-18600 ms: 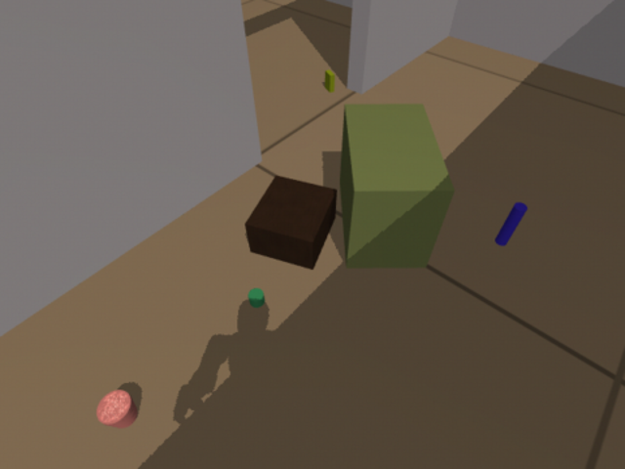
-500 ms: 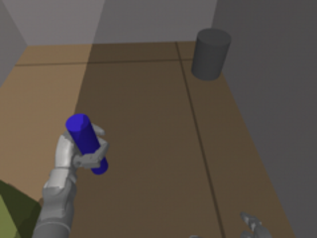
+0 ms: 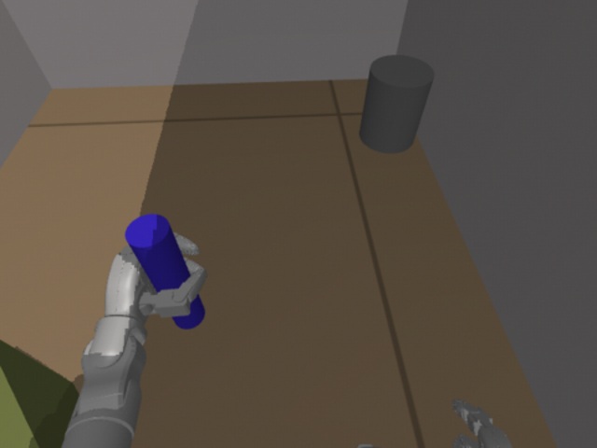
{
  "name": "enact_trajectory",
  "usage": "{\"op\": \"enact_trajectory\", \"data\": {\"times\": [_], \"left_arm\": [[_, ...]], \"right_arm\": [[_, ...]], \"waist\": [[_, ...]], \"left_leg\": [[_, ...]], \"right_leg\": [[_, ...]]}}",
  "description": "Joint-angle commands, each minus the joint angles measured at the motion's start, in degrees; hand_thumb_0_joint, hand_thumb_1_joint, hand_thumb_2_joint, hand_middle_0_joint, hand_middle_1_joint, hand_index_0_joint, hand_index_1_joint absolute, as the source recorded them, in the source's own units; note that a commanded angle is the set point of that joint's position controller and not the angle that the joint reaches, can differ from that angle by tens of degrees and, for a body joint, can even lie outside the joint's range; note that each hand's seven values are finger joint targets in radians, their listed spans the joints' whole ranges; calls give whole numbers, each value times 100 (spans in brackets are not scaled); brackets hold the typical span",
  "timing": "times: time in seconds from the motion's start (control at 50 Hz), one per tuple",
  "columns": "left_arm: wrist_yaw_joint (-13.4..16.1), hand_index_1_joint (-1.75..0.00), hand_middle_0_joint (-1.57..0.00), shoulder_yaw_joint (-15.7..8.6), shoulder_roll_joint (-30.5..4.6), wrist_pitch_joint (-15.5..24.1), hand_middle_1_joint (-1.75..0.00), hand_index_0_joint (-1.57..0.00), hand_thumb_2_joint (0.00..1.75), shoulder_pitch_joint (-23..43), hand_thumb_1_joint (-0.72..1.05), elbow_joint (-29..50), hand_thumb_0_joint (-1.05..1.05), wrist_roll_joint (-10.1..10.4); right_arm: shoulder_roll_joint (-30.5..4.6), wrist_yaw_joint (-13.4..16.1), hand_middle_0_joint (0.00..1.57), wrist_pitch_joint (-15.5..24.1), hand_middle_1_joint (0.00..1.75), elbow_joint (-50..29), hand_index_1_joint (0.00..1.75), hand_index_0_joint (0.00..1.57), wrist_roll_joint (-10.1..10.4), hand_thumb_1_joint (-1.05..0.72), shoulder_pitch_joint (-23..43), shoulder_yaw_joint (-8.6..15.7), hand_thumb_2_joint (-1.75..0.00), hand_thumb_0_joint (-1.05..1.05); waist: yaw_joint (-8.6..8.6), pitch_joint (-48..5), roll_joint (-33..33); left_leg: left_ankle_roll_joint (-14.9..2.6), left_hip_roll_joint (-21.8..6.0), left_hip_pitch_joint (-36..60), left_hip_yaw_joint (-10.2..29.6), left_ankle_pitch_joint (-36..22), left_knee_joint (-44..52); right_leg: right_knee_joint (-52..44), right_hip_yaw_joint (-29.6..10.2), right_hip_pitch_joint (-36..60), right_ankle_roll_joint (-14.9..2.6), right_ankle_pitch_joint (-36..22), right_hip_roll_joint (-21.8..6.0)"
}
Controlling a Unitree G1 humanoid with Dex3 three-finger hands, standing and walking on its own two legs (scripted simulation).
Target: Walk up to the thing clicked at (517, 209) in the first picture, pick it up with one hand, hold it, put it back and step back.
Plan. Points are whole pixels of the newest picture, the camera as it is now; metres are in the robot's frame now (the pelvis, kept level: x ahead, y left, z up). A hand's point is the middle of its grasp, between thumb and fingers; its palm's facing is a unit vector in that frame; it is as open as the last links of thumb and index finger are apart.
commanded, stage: hold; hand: left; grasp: from the side
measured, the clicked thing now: (172, 279) +0.33 +0.18 +0.04
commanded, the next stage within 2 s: crouch in 0.66 s
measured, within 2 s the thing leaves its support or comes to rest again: neither
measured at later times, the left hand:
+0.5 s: hand (183, 276) +0.33 +0.16 +0.05, palm faces -0.01 -1.00 +0.00, open 6.3 cm
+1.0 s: hand (185, 287) +0.33 +0.17 +0.03, palm faces +0.00 -1.00 +0.00, open 6.3 cm
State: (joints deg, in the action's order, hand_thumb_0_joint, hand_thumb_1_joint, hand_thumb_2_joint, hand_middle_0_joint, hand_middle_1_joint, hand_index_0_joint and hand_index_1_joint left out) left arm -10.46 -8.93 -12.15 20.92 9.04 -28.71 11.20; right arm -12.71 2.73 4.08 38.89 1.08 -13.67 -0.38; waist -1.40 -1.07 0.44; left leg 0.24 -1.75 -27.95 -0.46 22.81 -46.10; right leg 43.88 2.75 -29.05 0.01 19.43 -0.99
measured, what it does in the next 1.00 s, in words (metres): stands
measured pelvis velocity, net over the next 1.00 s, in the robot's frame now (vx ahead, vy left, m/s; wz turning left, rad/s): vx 0.00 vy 0.00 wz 0.00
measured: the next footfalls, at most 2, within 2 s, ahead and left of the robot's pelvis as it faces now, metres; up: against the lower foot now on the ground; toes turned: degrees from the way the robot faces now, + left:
none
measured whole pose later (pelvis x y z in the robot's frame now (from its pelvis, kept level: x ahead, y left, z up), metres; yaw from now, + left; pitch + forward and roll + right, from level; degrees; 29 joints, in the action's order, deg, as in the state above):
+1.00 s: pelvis +0.00 +0.00 -0.01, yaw +0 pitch +6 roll -1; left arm -10.2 -8.9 -11.9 23.2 10.5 -32.9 10.5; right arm -12.6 1.8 4.5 38.7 0.5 -13.2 0.0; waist -1.7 -1.6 0.2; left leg 0.2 -1.7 -31.8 -0.2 23.6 -49.0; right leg 46.6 2.9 -32.8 0.0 20.1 -1.1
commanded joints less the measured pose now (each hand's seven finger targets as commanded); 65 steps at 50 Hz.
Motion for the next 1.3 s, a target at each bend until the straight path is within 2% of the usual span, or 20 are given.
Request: {"op": "enact_trajectory", "data": {"times": [0.0,0.06,0.1,0.2,0.32,0.36,0.44,0.48,0.5,0.66,0.74,0.82,0.88,0.94,1.06,1.08,1.12,1.2,1.24,1.28], "left_arm": [[-16,-140,-130,-268,-843,531,-142,-132,127,1902,57,1548,0,135],[-5,-141,-131,-352,-949,551,-142,-132,127,1981,56,1758,0,173],[-42,-140,-130,-144,-722,473,-142,-132,127,1793,54,1509,0,174],[-43,-139,-129,-293,-820,454,-140,-131,127,1856,56,1256,0,151],[-67,-139,-130,-210,-820,519,-141,-132,126,1990,59,1611,0,162],[-16,-140,-130,-379,-887,471,-141,-131,126,1780,57,1393,0,176],[7,-141,-130,-266,-741,446,-142,-132,127,1634,56,1310,0,147],[21,-140,-130,-422,-959,476,-141,-132,127,1821,58,1469,0,130],[-4,-139,-129,-296,-863,463,-140,-131,125,1830,57,1513,0,129],[-33,-138,-129,-177,-732,492,-140,-130,125,1905,57,1471,0,137],[-9,-143,-134,-296,-886,475,-144,-135,129,1849,63,1589,0,145],[37,-135,-133,-164,-679,435,-136,-135,121,1645,62,1189,0,90],[64,-134,-133,-300,-785,554,-135,-134,120,1864,62,1047,0,58],[4,-137,-134,-139,-580,707,-138,-136,122,1794,60,709,0,47],[-95,-138,-133,-454,-762,1329,-139,-135,122,2109,54,39,0,28],[-138,-138,-134,-363,-662,1463,-140,-136,123,2200,55,60,0,32],[-191,-139,-135,-498,-840,1715,-140,-137,122,2451,53,-182,0,34],[-298,-142,-138,-646,-871,2194,-143,-139,125,2500,51,-836,0,53],[-383,-141,-137,-549,-894,2399,-142,-138,124,2775,47,-755,0,53],[-429,-142,-138,-737,-1126,2506,-142,-139,125,2823,49,-1048,0,22]], "right_arm": [[-798,50,20,221,30,-709,30,20,-3,-89,238,307,-90,0],[-794,65,20,235,30,-712,30,20,12,-89,194,293,-90,0],[-832,71,20,249,30,-707,30,20,13,-89,177,302,-90,0],[-808,47,20,225,30,-668,30,20,0,-88,181,309,-90,0],[-805,56,20,234,30,-725,30,20,0,-89,189,299,-90,0],[-813,72,20,227,30,-698,30,20,14,-89,167,305,-90,0],[-816,73,20,198,30,-687,30,20,10,-89,181,314,-90,0],[-803,71,20,205,30,-699,30,20,3,-88,218,312,-90,0],[-779,64,20,202,30,-700,30,20,-3,-88,209,294,-90,0],[-794,63,20,230,30,-738,30,20,2,-88,268,296,-90,0],[-815,59,20,243,30,-691,30,20,-7,-89,153,307,-90,0],[-780,40,20,220,30,-702,30,20,-3,-86,219,302,-89,0],[-804,4,20,225,30,-664,30,20,-32,-86,198,337,-89,0],[-822,-52,20,248,30,-640,30,20,-59,-86,199,356,-89,0],[-869,-174,20,306,30,-548,30,20,-137,-87,65,425,-90,0],[-861,-205,20,321,30,-542,30,20,-164,-87,21,431,-90,0],[-924,-235,20,349,30,-542,30,20,-193,-88,-32,437,-90,0],[-994,-312,20,379,30,-568,30,20,-242,-88,-10,405,-90,0],[-1064,-350,20,399,30,-588,30,20,-272,-88,-19,384,-90,0],[-1146,-344,20,373,30,-579,30,20,-278,-88,-44,395,-90,0]], "waist": [[-2,-1601,153],[46,-1929,234],[-36,-1675,52],[-2,-1384,82],[5,-1787,135],[23,-1759,-83],[1,-1581,-21],[36,-1629,111],[24,-1652,101],[6,-1484,99],[28,-1831,195],[-20,-1322,-73],[-47,-1352,-75],[-110,-1228,-121],[-159,-1590,-110],[-166,-1965,69],[-209,-2183,141],[-228,-2715,67],[-250,-3102,394],[-245,-3348,374]], "left_leg": [[-53,139,465,84,-981,724],[-50,160,583,59,-1182,685],[-45,125,582,89,-1362,702],[-70,142,301,68,-972,713],[-50,150,570,57,-1328,647],[-84,159,489,40,-1300,632],[-75,146,467,41,-1109,697],[-70,156,450,36,-1115,703],[-68,148,464,45,-1166,691],[-77,152,405,23,-843,747],[-59,148,569,52,-1286,657],[-92,148,222,51,-931,684],[-104,151,38,40,-771,565],[-106,136,-198,65,-616,400],[-105,170,-1084,131,-277,-397],[-76,177,-1109,149,-439,-580],[-70,171,-1432,197,-525,-1011],[-97,241,-2604,222,-171,-1990],[-54,245,-2765,318,-226,-2353],[-67,259,-3128,324,-283,-2755]], "right_leg": [[-553,-46,809,-90,-1026,106],[-542,-73,1034,-90,-1231,84],[-519,-34,934,-93,-1374,119],[-562,-52,727,-96,-1033,93],[-520,-55,946,-95,-1358,103],[-571,-80,1047,-64,-1381,79],[-585,-68,866,-85,-1175,90],[-582,-78,906,-88,-1184,86],[-579,-66,927,-89,-1223,98],[-614,-72,767,-93,-938,91],[-529,-53,943,-101,-1322,100],[-594,-44,732,-83,-1021,98],[-508,-73,574,-83,-881,81],[-293,-62,253,-92,-747,87],[512,-107,-582,-113,-448,78],[722,-109,-704,-131,-562,64],[1165,-94,-1245,-154,-542,78],[2082,-145,-2171,-165,-209,40],[2582,-79,-2804,-210,-133,54],[2960,-79,-3141,-214,-155,52]]}}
